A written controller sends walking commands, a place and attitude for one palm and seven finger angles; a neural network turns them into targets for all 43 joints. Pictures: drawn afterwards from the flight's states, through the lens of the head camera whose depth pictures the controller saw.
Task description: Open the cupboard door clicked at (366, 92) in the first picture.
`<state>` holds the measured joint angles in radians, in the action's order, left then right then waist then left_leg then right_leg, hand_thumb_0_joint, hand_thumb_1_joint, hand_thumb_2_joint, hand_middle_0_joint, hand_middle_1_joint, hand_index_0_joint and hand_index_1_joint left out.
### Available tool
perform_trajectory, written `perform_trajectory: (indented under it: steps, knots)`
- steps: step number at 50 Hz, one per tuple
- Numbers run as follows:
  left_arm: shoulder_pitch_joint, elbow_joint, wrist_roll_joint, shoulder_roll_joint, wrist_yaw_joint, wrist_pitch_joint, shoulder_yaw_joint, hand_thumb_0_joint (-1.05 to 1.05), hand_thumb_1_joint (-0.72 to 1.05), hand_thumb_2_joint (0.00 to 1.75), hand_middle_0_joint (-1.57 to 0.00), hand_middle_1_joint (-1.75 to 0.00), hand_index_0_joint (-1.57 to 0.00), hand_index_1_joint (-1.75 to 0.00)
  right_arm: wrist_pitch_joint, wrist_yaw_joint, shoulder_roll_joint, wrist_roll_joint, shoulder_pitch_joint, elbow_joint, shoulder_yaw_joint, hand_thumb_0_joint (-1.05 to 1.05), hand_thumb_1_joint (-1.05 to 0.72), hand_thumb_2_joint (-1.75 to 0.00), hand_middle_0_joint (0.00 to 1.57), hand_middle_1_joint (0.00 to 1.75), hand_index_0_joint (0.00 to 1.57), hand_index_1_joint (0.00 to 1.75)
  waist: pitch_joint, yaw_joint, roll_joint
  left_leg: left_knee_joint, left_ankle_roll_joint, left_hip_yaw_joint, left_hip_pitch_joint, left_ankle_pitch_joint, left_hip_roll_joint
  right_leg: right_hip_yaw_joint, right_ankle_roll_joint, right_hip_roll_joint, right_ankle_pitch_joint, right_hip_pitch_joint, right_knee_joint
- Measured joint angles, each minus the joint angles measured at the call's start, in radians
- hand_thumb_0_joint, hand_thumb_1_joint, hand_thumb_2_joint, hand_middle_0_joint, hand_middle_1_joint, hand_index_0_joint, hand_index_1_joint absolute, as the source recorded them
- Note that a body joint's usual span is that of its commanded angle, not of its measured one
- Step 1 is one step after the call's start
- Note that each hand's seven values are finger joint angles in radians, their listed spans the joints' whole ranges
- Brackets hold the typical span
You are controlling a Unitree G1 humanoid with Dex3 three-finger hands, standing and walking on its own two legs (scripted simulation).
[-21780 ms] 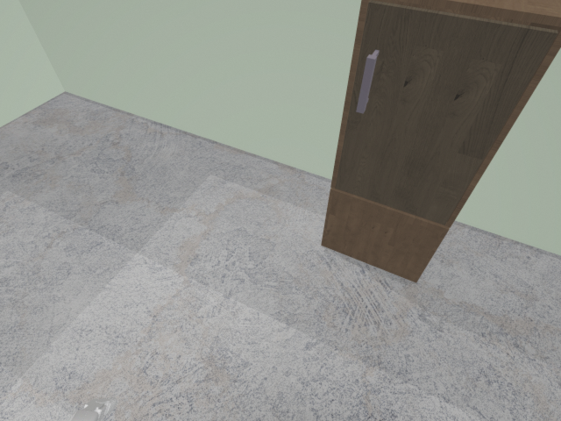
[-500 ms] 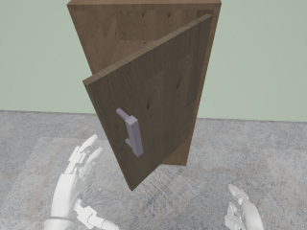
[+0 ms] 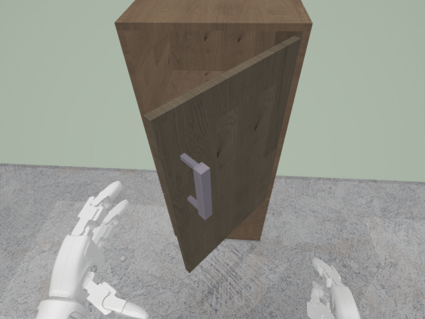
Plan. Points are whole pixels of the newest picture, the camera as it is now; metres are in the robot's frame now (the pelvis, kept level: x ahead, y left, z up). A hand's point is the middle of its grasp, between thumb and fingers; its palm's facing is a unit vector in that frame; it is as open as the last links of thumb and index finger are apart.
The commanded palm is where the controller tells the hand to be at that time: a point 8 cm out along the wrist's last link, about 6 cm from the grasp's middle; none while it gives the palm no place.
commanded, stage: draw the hand back to the body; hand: left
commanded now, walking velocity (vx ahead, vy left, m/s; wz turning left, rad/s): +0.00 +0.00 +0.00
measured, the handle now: (196, 187) +0.34 +0.06 +0.09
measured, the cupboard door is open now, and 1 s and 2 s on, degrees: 49 49 49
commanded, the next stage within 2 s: step back with the hand held close in 1.24 s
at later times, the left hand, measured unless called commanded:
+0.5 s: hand (60, 239) +0.19 +0.22 +0.15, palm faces +0.30 -0.88 -0.36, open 13.5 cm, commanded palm +0.15 +0.27 +0.18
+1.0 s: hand (12, 207) +0.21 +0.27 +0.21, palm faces +0.48 -0.78 -0.41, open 7.9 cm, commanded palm +0.16 +0.30 +0.21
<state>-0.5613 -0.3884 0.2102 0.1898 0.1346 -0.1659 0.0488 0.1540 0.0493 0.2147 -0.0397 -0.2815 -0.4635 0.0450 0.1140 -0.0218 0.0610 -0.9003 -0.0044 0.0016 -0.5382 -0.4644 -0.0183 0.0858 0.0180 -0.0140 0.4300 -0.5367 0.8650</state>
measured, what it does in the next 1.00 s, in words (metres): stands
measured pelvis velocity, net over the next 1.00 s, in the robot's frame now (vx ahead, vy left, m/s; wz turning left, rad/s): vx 0.02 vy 0.00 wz -0.02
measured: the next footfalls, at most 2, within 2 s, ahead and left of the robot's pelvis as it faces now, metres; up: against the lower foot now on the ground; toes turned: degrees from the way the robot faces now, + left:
none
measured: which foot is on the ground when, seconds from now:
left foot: down 0.00-1.00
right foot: down 0.00-1.00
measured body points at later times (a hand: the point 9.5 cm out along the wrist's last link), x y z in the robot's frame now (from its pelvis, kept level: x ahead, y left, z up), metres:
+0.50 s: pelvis +0.01 +0.01 +0.04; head +0.00 +0.00 +0.49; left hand +0.17 +0.27 +0.18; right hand +0.20 -0.20 -0.04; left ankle +0.00 +0.11 -0.70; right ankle +0.01 -0.11 -0.70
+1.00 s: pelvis +0.02 +0.00 +0.05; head +0.00 -0.02 +0.50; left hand +0.18 +0.31 +0.23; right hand +0.21 -0.22 -0.04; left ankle +0.00 +0.11 -0.70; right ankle +0.01 -0.11 -0.70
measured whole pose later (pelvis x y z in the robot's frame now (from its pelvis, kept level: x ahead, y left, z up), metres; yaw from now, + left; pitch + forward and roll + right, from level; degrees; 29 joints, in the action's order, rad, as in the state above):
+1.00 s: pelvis +0.02 +0.00 +0.05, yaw -1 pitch -4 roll -1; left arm -0.46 -0.38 0.05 0.33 -0.13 -0.10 0.35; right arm 0.12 0.07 0.23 0.00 -0.18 -0.65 0.01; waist -0.02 -0.07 0.07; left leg -0.40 -0.01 -0.03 -0.07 -0.25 -0.01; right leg 0.06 0.01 0.00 0.22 -0.08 0.37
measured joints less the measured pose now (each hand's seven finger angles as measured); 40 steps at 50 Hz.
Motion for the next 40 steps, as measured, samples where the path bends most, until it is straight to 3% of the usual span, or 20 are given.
perform_trajectory:
  steps: [9,14,21,28,40]
  knots:
    - [0.006,-0.047,0.033,0.035,0.044,0.052,0.050,-0.01,-0.47,0.31,-0.15,-0.30,-0.15,-0.30,0.036,0.012,0.018,-0.006,0.011,-0.017,0.005,0.02,-0.90,-0.89,0.20,0.30,0.20,0.30,-0.015,-0.015,0.002,0.036,-0.008,0.008,0.053,0.013,0.005,0.008,-0.008,-0.003,-0.020,0.065,-0.054]
    - [-0.013,-0.085,-0.104,0.086,-0.123,0.093,0.061,-0.01,-0.37,0.35,-0.16,-0.30,-0.16,-0.30,0.019,0.040,0.005,0.014,0.023,-0.038,0.006,0.02,-0.90,-0.89,0.20,0.30,0.20,0.30,-0.032,-0.024,-0.003,0.119,-0.011,-0.004,0.134,0.044,0.005,-0.003,-0.013,0.001,-0.053,0.141,-0.135]
    - [-0.028,-0.076,-0.171,0.089,-0.233,0.111,0.077,-0.01,-0.16,0.44,-0.17,-0.30,-0.16,-0.30,0.003,0.047,0.004,0.028,0.037,-0.076,0.009,0.02,-0.90,-0.89,0.20,0.30,0.20,0.30,-0.077,-0.031,0.002,0.245,-0.016,-0.014,0.246,0.098,0.012,-0.012,-0.019,-0.002,-0.109,0.251,-0.260]
    - [0.003,-0.066,-0.186,0.109,-0.263,0.101,0.123,-0.01,0.08,0.54,-0.18,-0.30,-0.17,-0.30,0.004,0.044,0.005,0.037,0.051,-0.128,0.008,0.02,-0.90,-0.89,0.20,0.30,0.20,0.30,-0.103,-0.038,0.005,0.353,-0.019,-0.022,0.342,0.142,0.022,-0.020,-0.023,-0.007,-0.148,0.339,-0.354]
    - [0.066,-0.013,-0.174,0.133,-0.264,0.083,0.248,0.00,0.49,0.72,-0.20,-0.30,-0.19,-0.30,-0.022,0.032,0.009,0.042,0.085,-0.169,-0.014,0.02,-0.90,-0.89,0.20,0.30,0.20,0.30,-0.127,-0.049,0.007,0.465,-0.012,-0.031,0.439,0.189,0.015,-0.028,-0.017,0.004,-0.194,0.428,-0.459]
